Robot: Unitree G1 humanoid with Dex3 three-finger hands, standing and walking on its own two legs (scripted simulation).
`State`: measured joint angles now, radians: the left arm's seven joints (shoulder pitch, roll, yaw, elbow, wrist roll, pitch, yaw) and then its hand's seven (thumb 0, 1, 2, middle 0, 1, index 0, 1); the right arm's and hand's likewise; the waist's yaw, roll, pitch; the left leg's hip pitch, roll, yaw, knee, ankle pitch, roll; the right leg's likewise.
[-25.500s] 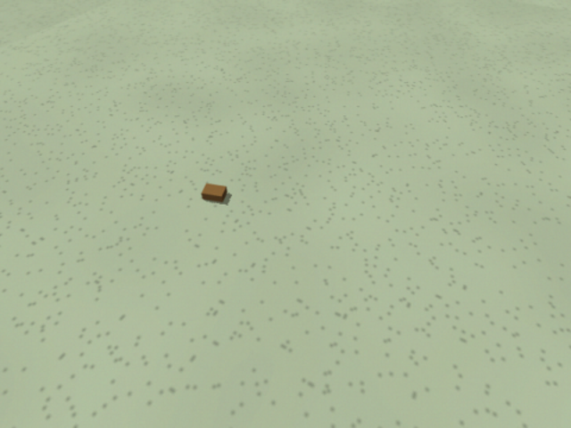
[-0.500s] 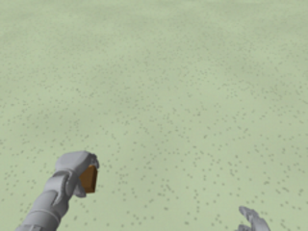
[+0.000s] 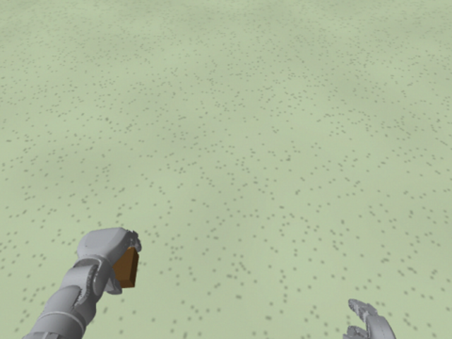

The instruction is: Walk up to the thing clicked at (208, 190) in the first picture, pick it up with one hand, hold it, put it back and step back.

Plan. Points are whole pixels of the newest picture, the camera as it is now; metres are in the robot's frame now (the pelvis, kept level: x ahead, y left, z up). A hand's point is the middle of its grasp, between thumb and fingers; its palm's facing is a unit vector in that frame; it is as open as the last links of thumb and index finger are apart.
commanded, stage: crouch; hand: left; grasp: from above
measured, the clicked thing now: (109, 268) +0.28 +0.25 -0.10
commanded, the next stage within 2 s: lower in 1.66 s
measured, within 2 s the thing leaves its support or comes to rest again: neither
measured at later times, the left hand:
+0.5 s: hand (127, 282) +0.31 +0.28 -0.29, palm faces -0.42 +0.01 -0.91, open 9.5 cm
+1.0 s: hand (136, 298) +0.33 +0.31 -0.50, palm faces -0.46 -0.04 -0.89, open 9.5 cm
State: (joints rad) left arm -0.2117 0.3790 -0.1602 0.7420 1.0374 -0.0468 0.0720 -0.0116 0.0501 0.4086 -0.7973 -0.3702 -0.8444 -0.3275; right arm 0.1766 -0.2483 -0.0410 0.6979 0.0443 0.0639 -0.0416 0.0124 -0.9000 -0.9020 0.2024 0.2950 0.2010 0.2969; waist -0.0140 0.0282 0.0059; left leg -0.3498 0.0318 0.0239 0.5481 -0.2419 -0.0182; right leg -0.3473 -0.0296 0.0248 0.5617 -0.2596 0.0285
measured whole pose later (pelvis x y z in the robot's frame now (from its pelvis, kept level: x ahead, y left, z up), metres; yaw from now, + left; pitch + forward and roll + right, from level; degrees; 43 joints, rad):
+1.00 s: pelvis -0.06 +0.02 -0.33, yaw -3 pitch +36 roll -7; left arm -0.62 0.60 0.14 1.13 1.25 -0.25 0.38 -0.01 0.09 0.38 -0.75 -0.40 -0.80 -0.36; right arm 0.11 -0.25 -0.07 0.76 -0.11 -0.05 0.09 0.01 -0.90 -0.90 0.21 0.30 0.20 0.30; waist -0.10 0.01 -0.14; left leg -2.04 0.02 -0.11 2.08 -0.68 -0.01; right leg -1.96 -0.01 -0.02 2.02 -0.70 0.06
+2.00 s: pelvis -0.06 +0.01 -0.44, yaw -6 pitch +32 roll -8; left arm -0.78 0.78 0.23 1.44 1.33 -0.38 0.44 -0.01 0.05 0.41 -0.79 -0.38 -0.84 -0.33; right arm 0.05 -0.26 0.00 0.81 -0.18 -0.04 0.14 0.01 -0.90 -0.90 0.20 0.29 0.20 0.30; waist -0.14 -0.04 -0.05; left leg -2.32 0.01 -0.16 2.44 -0.69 -0.03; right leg -2.23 0.03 -0.03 2.36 -0.71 0.06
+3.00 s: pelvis -0.06 +0.02 -0.49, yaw -10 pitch +27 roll -11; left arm -0.75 0.89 0.29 1.61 1.38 -0.38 0.63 -0.01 0.06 0.40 -0.79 -0.38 -0.84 -0.33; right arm -0.02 -0.28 0.11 0.82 -0.31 -0.10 0.20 0.00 -0.90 -0.89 0.20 0.29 0.20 0.30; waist -0.21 -0.12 0.05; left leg -2.38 0.00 -0.24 2.63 -0.73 -0.03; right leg -2.27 0.07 -0.07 2.50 -0.72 0.07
